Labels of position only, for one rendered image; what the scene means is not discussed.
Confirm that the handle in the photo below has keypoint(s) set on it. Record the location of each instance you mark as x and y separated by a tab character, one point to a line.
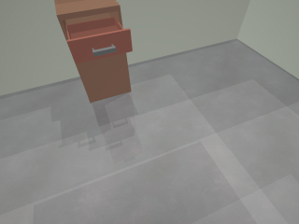
103	51

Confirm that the drawer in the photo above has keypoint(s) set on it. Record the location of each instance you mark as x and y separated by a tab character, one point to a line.
85	36

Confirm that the cabinet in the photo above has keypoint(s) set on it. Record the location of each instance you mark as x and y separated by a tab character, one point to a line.
102	78

